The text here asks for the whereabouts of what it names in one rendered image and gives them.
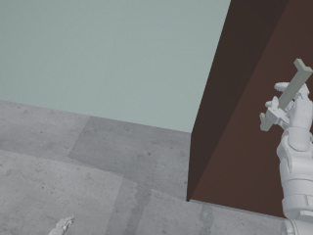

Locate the handle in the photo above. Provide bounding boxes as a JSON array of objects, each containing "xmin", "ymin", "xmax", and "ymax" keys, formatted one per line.
[{"xmin": 259, "ymin": 58, "xmax": 313, "ymax": 131}]

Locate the left robot hand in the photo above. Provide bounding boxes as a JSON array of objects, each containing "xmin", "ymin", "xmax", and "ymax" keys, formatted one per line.
[{"xmin": 48, "ymin": 216, "xmax": 75, "ymax": 235}]

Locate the wardrobe door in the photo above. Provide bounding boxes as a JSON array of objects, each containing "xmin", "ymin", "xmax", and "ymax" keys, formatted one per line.
[{"xmin": 191, "ymin": 0, "xmax": 313, "ymax": 218}]

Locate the right robot hand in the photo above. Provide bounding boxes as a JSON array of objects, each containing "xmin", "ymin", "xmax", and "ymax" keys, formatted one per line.
[{"xmin": 265, "ymin": 82, "xmax": 313, "ymax": 131}]

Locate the robot right upper arm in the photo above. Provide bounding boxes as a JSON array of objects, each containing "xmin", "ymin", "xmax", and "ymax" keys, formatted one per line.
[{"xmin": 280, "ymin": 218, "xmax": 313, "ymax": 235}]

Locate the right robot forearm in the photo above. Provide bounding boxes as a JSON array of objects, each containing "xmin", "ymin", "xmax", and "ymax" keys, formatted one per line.
[{"xmin": 276, "ymin": 127, "xmax": 313, "ymax": 223}]

